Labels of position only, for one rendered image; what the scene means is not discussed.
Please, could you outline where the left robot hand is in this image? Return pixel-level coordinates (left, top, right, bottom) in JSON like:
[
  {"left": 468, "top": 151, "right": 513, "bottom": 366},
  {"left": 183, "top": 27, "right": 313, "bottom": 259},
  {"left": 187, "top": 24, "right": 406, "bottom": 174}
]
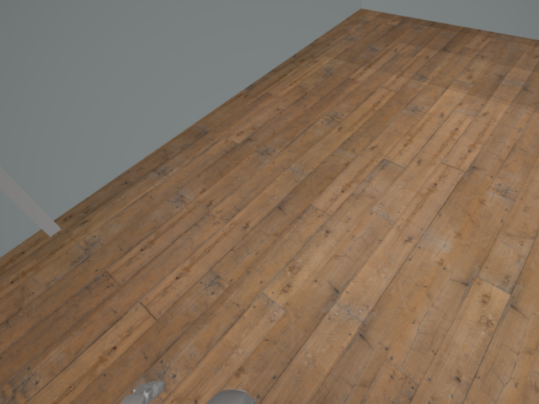
[{"left": 121, "top": 380, "right": 164, "bottom": 404}]

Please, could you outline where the panel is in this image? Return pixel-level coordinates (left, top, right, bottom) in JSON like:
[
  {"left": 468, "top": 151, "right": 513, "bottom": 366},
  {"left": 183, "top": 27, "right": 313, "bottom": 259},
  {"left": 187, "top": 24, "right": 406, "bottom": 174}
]
[{"left": 0, "top": 167, "right": 61, "bottom": 237}]

